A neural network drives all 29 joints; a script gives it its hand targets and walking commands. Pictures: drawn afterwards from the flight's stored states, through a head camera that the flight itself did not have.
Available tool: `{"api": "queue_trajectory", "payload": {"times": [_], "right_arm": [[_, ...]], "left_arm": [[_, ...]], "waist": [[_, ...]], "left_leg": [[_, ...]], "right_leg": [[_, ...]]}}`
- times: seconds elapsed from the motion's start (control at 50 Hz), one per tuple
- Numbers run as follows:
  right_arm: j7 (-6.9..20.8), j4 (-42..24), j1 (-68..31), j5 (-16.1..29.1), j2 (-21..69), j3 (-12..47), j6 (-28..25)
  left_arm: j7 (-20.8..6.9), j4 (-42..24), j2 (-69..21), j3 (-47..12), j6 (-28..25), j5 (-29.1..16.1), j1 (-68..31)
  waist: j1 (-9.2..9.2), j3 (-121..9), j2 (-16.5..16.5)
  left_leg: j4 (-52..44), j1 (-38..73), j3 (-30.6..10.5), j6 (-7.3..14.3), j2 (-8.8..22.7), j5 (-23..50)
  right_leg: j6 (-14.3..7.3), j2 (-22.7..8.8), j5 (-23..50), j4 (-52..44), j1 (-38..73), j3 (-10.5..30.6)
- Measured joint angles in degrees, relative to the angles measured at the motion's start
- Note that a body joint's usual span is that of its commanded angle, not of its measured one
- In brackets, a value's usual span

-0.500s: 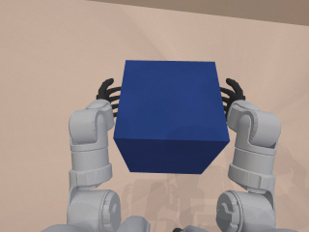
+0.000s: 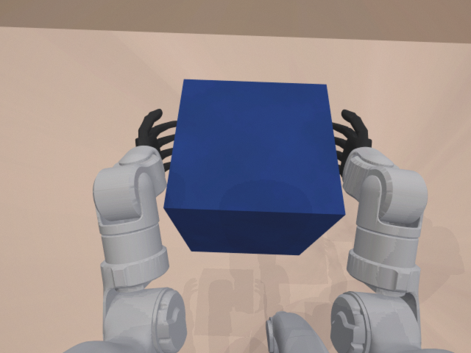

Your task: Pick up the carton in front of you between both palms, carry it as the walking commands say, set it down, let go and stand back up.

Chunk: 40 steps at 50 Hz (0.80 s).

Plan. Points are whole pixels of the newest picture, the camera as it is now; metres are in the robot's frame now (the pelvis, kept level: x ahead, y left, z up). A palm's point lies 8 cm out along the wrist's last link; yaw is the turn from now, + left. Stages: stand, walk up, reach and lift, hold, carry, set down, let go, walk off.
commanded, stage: carry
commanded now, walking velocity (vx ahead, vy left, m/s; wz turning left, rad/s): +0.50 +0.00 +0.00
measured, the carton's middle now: (249, 179) +0.37 -0.03 +0.07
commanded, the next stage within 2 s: none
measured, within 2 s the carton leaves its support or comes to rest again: neither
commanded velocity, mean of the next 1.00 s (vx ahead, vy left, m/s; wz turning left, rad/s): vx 0.50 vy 0.00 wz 0.00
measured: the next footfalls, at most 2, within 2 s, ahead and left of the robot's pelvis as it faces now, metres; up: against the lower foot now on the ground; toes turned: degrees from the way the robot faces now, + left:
right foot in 0.18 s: +0.28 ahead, -0.12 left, +0.02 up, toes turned -5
left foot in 0.58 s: +0.53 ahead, +0.09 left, +0.04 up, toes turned +6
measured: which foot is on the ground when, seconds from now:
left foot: down 0.00-0.20, up 0.22-0.56, down 0.58-1.00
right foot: up 0.00-0.16, down 0.18-0.62, up 0.64-0.98, down 1.00-1.00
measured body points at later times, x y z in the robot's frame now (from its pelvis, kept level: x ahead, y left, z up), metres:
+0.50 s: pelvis +0.29 -0.03 +0.02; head +0.34 -0.03 +0.47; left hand +0.65 +0.15 +0.17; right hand +0.68 -0.15 +0.16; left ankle +0.40 +0.10 -0.66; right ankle +0.24 -0.12 -0.72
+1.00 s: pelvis +0.60 -0.01 +0.03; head +0.61 -0.01 +0.48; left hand +0.96 +0.13 +0.20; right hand +0.96 -0.17 +0.20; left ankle +0.49 +0.08 -0.70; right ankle +0.72 -0.11 -0.68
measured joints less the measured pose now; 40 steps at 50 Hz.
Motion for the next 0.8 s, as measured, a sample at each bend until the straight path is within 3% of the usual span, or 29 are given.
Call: {"api": "queue_trajectory", "payload": {"times": [0.08, 0.16, 0.18, 0.22, 0.26, 0.3, 0.36, 0.42, 0.5, 0.56, 0.58, 0.62, 0.66, 0.7, 0.74, 0.8], "right_arm": [[-0.08, -0.49, -1.57, 0.72, -0.27, -0.11, -0.36], [0.1, 1.62, -2.94, -0.04, -0.48, -0.18, 0.34], [0.22, 2.22, -3.1, -0.32, -0.73, -0.37, 0.68], [0.7, 3.5, -2.93, -0.52, -1.89, -0.82, 0.99], [1.23, 4.68, -2.1, -0.86, -2.15, -1.5, 1.43], [1.77, 4.93, -1.61, -1.37, -1.34, -2.4, 1.94], [1.82, 3.36, -1.28, -2.74, 0.47, -2.99, 1.62], [1.91, 0.36, -0.78, -3.17, 1.32, -2.81, 0.7], [1.95, -2.82, -0.22, -3.04, 1.01, -2.12, 0.31], [1.96, -2.5, -0.3, -2.84, 0.34, -1.8, 0.76], [1.95, -1.56, -0.77, -2.84, 0.21, -1.63, 0.9], [1.82, 1.33, -1.72, -3.1, 0.51, -0.98, 0.29], [1.43, 3.54, -1.62, -3.37, 0.84, -0.38, 0.18], [1.06, 4.04, -0.48, -2.75, 0.69, -0.16, 0.37], [0.81, 3.42, 0.59, -1.65, 0.37, -0.25, 0.13], [0.62, 1.91, 0.8, -0.17, -0.03, -0.55, -0.77]], "left_arm": [[-0.15, -2.25, 0.13, -0.35, -0.3, 0.32, 0.1], [-0.2, -0.54, 1.05, -0.64, 0.16, 0.22, -0.33], [-0.19, 0.78, 1.23, -0.83, 0.27, 0.25, -0.94], [0.06, 3.99, 0.95, -1.6, -0.39, 0.58, -1.9], [0.63, 6.22, 0.59, -2.24, -0.39, 0.7, -1.68], [0.68, 6.58, 0.52, -2.34, -0.17, -0.4, -0.57], [1.61, 5.02, 0.65, -2.26, -0.7, -1.84, 0.71], [1.77, 3.13, 0.95, -2.1, -1.72, -3.06, 0.53], [1.86, 1.89, 1.37, -2.45, -2.21, -3.93, -0.75], [1.86, 2.58, 1.72, -2.82, -1.56, -3.73, -1.53], [1.84, 2.88, 1.99, -2.72, -1.13, -3.6, -1.67], [1.7, 3.65, 3.14, -2.27, -0.49, -3.69, -1.59], [1.4, 4.79, 3.41, -1.51, -0.03, -3.65, -0.95], [1.32, 5.27, 2.43, -0.7, 0.52, -2.85, -0.65], [1.27, 4.64, 1.05, -0.11, 0.55, -1.74, -0.46], [1.15, 2.21, -0.2, -0.1, -0.14, -0.76, -0.06]], "waist": [[0.22, -0.78, 0.0], [2.12, -2.97, 0.65], [2.85, -3.48, 0.77], [5.11, -3.71, 1.73], [7.34, -3.55, 0.94], [8.94, -2.85, 0.26], [10.01, -1.44, -0.01], [10.33, -0.66, -0.17], [9.99, -1.19, -0.29], [8.72, -2.54, -0.93], [7.97, -2.94, -1.19], [5.76, -3.02, -2.48], [3.34, -2.68, -1.74], [1.72, -2.04, -0.97], [0.94, -1.21, -0.68], [0.44, -0.34, -0.36]], "left_leg": [[-3.13, 5.47, -0.47, -1.01, 0.42, -2.49], [-2.01, 10.35, -1.03, -2.96, 1.83, -7.92], [0.78, 10.75, -1.08, -3.32, 2.45, -10.16], [14.26, 7.24, -2.19, -3.26, 4.07, -11.41], [32.59, 0.01, -4.99, -2.35, 2.05, -10.43], [43.93, -6.87, -5.43, -1.39, 0.65, -8.79], [45.46, -14.74, -4.84, -1.02, 0.85, -5.91], [38.67, -19.99, -4.38, -1.49, 1.98, -4.12], [23.07, -21.28, -3.69, -1.67, 3.1, 0.41], [11.51, -17.54, -1.27, -0.81, 2.12, 3.58], [7.76, -14.98, 0.08, -0.34, 1.36, 4.5], [9.09, -12.99, 1.51, 0.16, -0.01, 6.21], [10.65, -11.38, 1.24, 0.39, -0.26, 2.24], [8.52, -8.57, 0.51, 0.13, -0.26, 0.83], [5.38, -5.41, 0.15, -0.09, -0.14, 0.8], [1.49, -1.03, -0.18, 0.04, 0.16, -0.01]], "right_leg": [[0.6, -1.52, 2.94, -14.65, -2.6, -0.79], [-0.03, -0.73, 6.77, -29.78, 1.7, -3.96], [-0.6, -0.1, 7.57, -33.22, 4.23, -5.24], [-1.87, 1.01, 7.77, -31.2, 5.77, -6.64], [-2.55, 1.19, 4.73, -29.94, 7.28, -6.41], [-2.33, 1.22, 3.64, -31.83, 9.93, -5.79], [-2.23, 1.12, 2.98, -35.73, 14.25, -5.24], [-1.99, 0.9, 1.8, -38.81, 18.17, -4.82], [-0.76, 0.54, -1.03, -41.44, 23.35, -4.26], [0.75, -0.55, -5.06, -40.82, 27.11, -3.78], [1.18, -1.23, -7.09, -38.65, 27.82, -3.72], [1.45, -3.29, -7.82, -26.73, 25.28, -2.6], [1.34, -1.55, -6.07, -8.74, 18.4, 0.83], [0.73, -0.12, -3.81, 3.16, 11.45, 1.54], [0.25, 0.01, -1.39, 5.82, 5.82, 1.18], [0.26, -0.71, 0.35, 1.72, -0.43, 0.4]]}}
